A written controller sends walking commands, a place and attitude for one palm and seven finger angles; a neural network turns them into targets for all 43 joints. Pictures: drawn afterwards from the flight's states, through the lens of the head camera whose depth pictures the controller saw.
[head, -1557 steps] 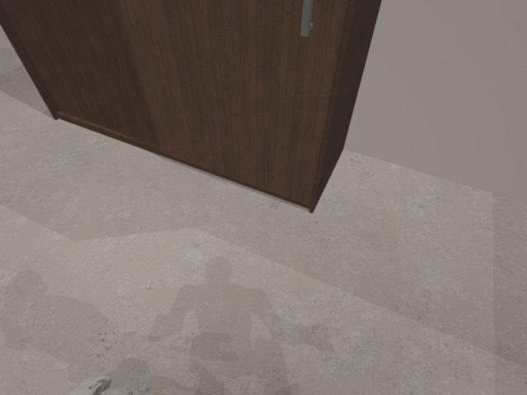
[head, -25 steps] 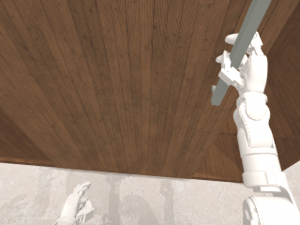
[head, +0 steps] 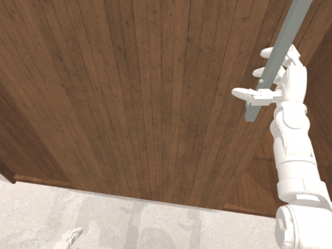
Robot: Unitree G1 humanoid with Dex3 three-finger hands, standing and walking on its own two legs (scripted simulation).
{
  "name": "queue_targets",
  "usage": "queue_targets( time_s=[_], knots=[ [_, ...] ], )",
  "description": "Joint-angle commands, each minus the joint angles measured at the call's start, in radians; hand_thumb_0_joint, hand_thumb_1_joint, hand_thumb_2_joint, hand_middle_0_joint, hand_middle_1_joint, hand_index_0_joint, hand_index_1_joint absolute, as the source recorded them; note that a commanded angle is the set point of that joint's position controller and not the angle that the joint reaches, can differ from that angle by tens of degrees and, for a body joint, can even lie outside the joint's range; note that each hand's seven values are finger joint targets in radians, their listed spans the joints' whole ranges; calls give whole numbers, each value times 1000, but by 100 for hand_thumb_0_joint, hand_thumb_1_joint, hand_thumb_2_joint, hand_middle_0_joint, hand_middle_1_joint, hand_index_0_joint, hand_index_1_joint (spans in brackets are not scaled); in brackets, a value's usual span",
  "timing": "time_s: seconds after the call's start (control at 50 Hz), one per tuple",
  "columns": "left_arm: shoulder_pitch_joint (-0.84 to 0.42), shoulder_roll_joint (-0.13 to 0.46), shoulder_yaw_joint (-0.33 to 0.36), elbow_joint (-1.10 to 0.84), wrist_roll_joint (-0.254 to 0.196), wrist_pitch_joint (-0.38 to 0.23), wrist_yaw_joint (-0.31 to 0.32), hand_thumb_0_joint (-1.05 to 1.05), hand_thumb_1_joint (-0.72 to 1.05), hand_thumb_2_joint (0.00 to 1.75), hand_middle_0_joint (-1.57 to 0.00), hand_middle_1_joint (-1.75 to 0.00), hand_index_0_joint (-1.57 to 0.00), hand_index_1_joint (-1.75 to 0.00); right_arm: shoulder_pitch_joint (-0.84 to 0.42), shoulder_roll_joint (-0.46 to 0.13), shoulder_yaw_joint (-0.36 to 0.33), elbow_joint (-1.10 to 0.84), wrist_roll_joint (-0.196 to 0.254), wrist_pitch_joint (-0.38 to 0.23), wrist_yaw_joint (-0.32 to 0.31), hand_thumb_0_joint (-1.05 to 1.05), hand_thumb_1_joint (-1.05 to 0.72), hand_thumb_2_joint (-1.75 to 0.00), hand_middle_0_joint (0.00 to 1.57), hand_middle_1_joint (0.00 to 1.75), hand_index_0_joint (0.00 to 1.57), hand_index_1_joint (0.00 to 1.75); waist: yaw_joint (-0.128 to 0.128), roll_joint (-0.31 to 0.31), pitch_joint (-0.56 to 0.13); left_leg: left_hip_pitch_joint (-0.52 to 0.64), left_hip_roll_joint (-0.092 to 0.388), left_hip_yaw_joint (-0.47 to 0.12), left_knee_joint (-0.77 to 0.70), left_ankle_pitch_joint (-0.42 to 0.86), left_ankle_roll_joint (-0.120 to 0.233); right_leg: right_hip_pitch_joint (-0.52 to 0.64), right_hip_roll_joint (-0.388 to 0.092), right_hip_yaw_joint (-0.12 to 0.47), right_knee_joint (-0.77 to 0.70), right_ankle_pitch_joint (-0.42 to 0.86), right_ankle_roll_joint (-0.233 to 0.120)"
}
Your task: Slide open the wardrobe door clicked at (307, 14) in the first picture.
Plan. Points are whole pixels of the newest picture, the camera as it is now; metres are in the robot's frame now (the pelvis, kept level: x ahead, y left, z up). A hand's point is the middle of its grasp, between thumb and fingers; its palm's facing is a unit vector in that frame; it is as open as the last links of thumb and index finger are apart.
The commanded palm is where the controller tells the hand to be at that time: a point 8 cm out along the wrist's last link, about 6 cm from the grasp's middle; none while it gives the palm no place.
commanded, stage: loosen the grip on the handle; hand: right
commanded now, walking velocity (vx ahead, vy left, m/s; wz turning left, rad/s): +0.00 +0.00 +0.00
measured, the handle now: (271, 59) +0.48 -0.17 +0.25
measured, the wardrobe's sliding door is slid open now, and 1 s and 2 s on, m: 0.42 0.42 0.42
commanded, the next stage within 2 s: slip the hand off the handle in 0.24 s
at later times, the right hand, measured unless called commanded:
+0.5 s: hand (258, 84) +0.43 -0.14 +0.22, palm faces +0.14 +0.99 -0.07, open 14.8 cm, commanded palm +0.40 -0.21 +0.21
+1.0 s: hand (287, 87) +0.42 -0.20 +0.22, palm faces +0.18 +0.98 -0.08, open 14.7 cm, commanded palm +0.38 -0.25 +0.21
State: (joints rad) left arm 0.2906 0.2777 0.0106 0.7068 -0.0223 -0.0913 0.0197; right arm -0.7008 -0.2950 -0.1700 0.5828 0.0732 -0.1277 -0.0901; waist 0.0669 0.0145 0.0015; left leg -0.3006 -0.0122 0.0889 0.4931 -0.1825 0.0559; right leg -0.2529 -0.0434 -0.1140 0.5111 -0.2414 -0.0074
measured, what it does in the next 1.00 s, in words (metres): stands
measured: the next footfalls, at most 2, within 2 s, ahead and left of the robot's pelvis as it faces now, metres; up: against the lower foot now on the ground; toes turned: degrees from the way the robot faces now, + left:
none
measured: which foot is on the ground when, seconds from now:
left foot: down 0.00-1.00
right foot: down 0.00-1.00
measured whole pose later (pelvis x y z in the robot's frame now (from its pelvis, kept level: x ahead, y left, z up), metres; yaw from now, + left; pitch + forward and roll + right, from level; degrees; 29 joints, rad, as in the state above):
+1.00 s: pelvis +0.03 -0.02 +0.01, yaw +0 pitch -2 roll +0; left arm 0.25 0.25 -0.01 0.72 -0.04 -0.02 0.06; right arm -0.52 -0.31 -0.20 0.37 0.13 -0.08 -0.03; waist 0.02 -0.02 0.01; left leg -0.20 -0.01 0.08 0.42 -0.19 0.03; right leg -0.16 -0.02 -0.10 0.44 -0.25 -0.02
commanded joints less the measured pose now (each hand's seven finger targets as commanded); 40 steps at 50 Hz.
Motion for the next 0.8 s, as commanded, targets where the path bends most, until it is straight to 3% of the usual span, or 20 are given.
queue_targets(
  time_s=[0.0, 0.02, 0.04, 0.06, 0.08, 0.12, 0.14, 0.18, 0.24, 0.3, 0.32, 0.34, 0.38, 0.44, 0.48, 0.54, 0.66, 0.7, 0.74, 0.78],
  knots=[
    [-79, 118, 50, -117, -13, -29, 1, 0, 90, 90, -20, -30, -20, -30, -486, -214, -43, -162, -4, -46, -12, 0, 55, -20, 34, 127, 34, 127, -4, 43, -177, 131, 74, -233, -186, -258, -29, -94, 28, 74, -63, -82, -18],
    [-75, 119, 52, -116, -11, -25, -2, 0, 90, 90, -20, -30, -20, -30, -514, -214, -39, -185, -2, -49, -18, 0, 55, -20, 33, 125, 33, 125, -4, 42, -205, 154, 83, -249, -189, -265, -30, -105, 32, 76, -59, -80, -15],
    [-106, 105, 55, -137, -17, -27, -5, 0, 90, 90, -20, -30, -20, -30, -582, -169, 2, -326, 8, -58, -25, 0, 55, -20, 32, 123, 32, 123, -15, -20, -290, 205, 84, -258, -180, -232, -23, -58, 32, 76, -63, -52, -16],
    [-91, 104, 64, -122, -14, -31, -3, 0, 90, 90, -20, -30, -20, -30, -604, -189, -5, -330, -2, -63, -33, 0, 55, -20, 30, 122, 30, 122, -11, -31, -345, 228, 76, -250, -172, -195, -22, -33, 30, 79, -69, -40, -18],
    [-88, 100, 60, -112, -15, -29, -4, 0, 90, 90, -20, -30, -20, -30, -578, -156, 16, -305, -2, -61, -39, 0, 55, -20, 29, 120, 29, 120, -6, -19, -314, 215, 70, -238, -168, -169, -22, -33, 27, 85, -74, -33, -18],
    [-87, 115, 59, -101, -12, -27, 1, 0, 90, 90, -20, -30, -20, -30, -478, -197, -45, -263, 6, -61, -52, 0, 55, -20, 26, 117, 26, 117, -22, 46, -267, 218, 64, -224, -173, -148, -27, -51, 27, 81, -85, -25, -21],
    [-87, 119, 54, -94, -8, -21, 4, 0, 90, 90, -20, -30, -20, -30, -476, -215, -55, -268, 0, -65, -55, 0, 55, -20, 25, 115, 25, 115, -25, 47, -262, 224, 57, -204, -167, -126, -25, -43, 28, 86, -100, -13, -23],
    [-90, 109, 50, -100, -11, -24, 4, 0, 90, 90, -20, -30, -20, -30, -489, -140, 11, -320, 2, -72, -52, 0, 55, -20, 25, 115, 25, 115, -16, 12, -263, 193, 42, -169, -161, -97, -25, 7, 28, 80, -114, -1, -28],
    [-92, 111, 49, -93, -2, -21, 12, 0, 90, 90, -20, -30, -20, -30, -454, -165, -22, -350, 0, -71, -64, 0, 55, -20, 25, 115, 25, 115, -27, -8, -288, 202, 24, -131, -142, -1, -21, 65, 25, 83, -127, 66, -29],
    [-89, 100, 43, -94, -1, -25, 13, 0, 90, 90, -20, -30, -20, -30, -416, -111, 3, -392, 7, -61, -69, 0, 55, -20, 25, 115, 25, 115, -30, -10, -292, 190, 9, -97, -126, 88, -18, 119, 15, 90, -137, 146, -25],
    [-84, 95, 39, -88, -1, -23, 11, 0, 90, 90, -20, -30, -20, -30, -373, -26, 64, -338, 8, -50, -68, 0, 55, -20, 25, 115, 25, 115, -13, 19, -243, 156, 7, -86, -127, 81, -22, 106, 17, 91, -135, 139, -22],
    [-81, 105, 40, -87, 4, -20, 12, 0, 90, 90, -20, -30, -20, -30, -348, -80, 6, -341, 6, -49, -75, 0, 55, -20, 25, 115, 25, 115, -24, 40, -244, 164, 4, -77, -127, 98, -20, 107, 17, 94, -135, 157, -23],
    [-88, 96, 35, -96, 7, -13, 13, 0, 90, 90, -20, -30, -20, -30, -369, -74, 25, -393, -9, -42, -81, 0, 55, -20, 25, 115, 25, 115, -25, -1, -274, 167, 6, -75, -114, 122, -22, 128, 18, 91, -135, 185, -21],
    [-95, 96, 31, -98, 11, 3, 20, 0, 90, 90, -20, -30, -20, -30, -338, -139, -31, -396, -18, -26, -88, 0, 55, -20, 25, 115, 25, 115, -44, 4, -282, 188, 2, -72, -113, 135, -20, 133, 14, 93, -140, 210, -17],
    [-104, 89, 25, -105, 7, 11, 22, 0, 90, 90, -20, -30, -20, -30, -337, -98, -5, -413, -7, -19, -80, 0, 55, -20, 25, 115, 25, 115, -40, 14, -273, 190, 4, -71, -112, 151, -19, 137, 12, 95, -141, 221, -15],
    [-116, 89, 22, -112, 6, 22, 30, 0, 90, 90, -20, -30, -20, -30, -312, -132, -40, -415, 2, -9, -66, 0, 55, -20, 25, 115, 25, 115, -51, 10, -265, 200, 5, -72, -115, 160, -19, 137, 13, 91, -142, 225, -15],
    [-115, 85, 24, -122, -1, 26, 32, 0, 90, 90, -20, -30, -20, -30, -308, -98, 3, -464, 4, -7, -29, 0, 55, -20, 25, 115, 25, 115, -44, -35, -280, 196, 5, -67, -105, 203, -15, 175, 14, 96, -129, 280, -9],
    [-113, 86, 24, -118, -6, 27, 33, 0, 90, 90, -20, -30, -20, -30, -278, -95, 5, -451, 14, 0, -11, 0, 55, -20, 25, 115, 25, 115, -43, -15, -271, 196, 6, -67, -108, 202, -16, 168, 13, 98, -127, 270, -7],
    [-115, 93, 21, -113, -9, 31, 38, 0, 90, 90, -20, -30, -20, -30, -291, -126, -17, -419, 21, 9, 3, 0, 55, -20, 25, 115, 25, 115, -36, -4, -218, 174, 5, -65, -119, 164, -16, 142, 16, 102, -132, 224, -10],
    [-117, 94, 24, -117, -11, 31, 40, 0, 90, 90, -20, -30, -20, -30, -270, -147, -39, -428, 28, 10, 16, 0, 55, -20, 25, 115, 25, 115, -45, -12, -236, 187, 8, -70, -118, 160, -16, 141, 19, 100, -130, 214, -13]
  ],
)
